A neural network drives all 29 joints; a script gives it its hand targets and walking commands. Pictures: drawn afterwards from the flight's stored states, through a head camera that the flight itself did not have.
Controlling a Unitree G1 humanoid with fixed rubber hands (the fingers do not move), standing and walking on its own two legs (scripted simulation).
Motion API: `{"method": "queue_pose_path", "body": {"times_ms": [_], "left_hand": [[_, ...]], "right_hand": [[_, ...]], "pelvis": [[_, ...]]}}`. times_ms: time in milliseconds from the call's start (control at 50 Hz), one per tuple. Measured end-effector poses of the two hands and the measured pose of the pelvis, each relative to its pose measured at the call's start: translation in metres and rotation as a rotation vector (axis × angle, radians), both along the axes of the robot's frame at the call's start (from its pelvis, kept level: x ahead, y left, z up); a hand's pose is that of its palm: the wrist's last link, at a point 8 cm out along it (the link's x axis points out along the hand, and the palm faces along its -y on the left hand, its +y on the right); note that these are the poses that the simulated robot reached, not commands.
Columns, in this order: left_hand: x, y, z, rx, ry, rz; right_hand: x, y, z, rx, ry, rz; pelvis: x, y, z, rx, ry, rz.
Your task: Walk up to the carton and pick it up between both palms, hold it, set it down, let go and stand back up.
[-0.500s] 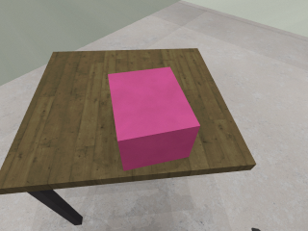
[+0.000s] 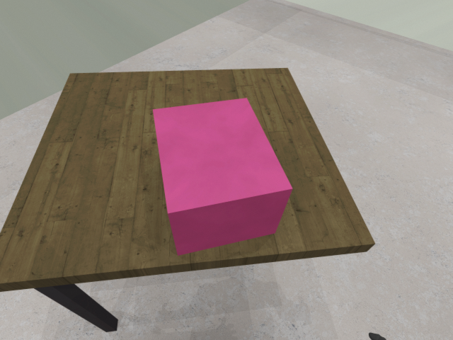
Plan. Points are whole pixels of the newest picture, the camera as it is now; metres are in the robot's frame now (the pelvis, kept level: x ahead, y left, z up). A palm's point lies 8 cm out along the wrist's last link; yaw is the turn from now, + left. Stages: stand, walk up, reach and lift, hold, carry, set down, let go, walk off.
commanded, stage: stand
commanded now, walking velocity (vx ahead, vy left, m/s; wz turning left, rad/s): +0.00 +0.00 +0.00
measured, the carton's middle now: (214, 171) +0.44 +0.02 +0.00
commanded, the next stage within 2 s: none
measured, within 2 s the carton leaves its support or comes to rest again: neither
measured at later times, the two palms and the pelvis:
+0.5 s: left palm out of the picture +0.09 +0.29 -0.13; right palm out of the picture +0.09 -0.30 -0.11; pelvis +0.02 +0.00 +0.00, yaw +0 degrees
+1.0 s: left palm out of the picture +0.10 +0.29 -0.12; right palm out of the picture +0.11 -0.30 -0.11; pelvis +0.03 +0.00 +0.00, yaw +0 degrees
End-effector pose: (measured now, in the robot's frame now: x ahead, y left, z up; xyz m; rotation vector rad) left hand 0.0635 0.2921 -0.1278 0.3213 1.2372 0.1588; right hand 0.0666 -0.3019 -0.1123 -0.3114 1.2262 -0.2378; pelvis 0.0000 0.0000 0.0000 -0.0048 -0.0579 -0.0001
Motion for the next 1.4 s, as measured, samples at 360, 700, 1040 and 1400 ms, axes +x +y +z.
{"method": "queue_pose_path", "body": {"times_ms": [360, 700, 1040, 1400], "left_hand": [[0.019, -0.004, -0.002, -0.011, -0.007, 0.001], [0.03, 0.004, 0.003, 0.015, -0.002, 0.015], [0.041, -0.003, 0.003, 0.007, -0.02, 0.008], [0.033, -0.003, 0.005, 0.011, -0.004, 0.021]], "right_hand": [[0.017, 0.001, 0.003, -0.011, -0.009, 0.001], [0.033, 0.007, -0.001, 0.007, 0.001, 0.011], [0.042, 0.002, 0.0, -0.002, -0.015, 0.008], [0.04, 0.004, -0.004, 0.012, -0.008, 0.016]], "pelvis": [[0.012, 0.0, 0.001, 0.003, 0.006, -0.001], [0.024, 0.0, 0.002, 0.003, 0.013, 0.001], [0.031, -0.002, 0.001, 0.003, 0.01, 0.004], [0.03, -0.002, 0.001, 0.005, 0.011, 0.006]]}}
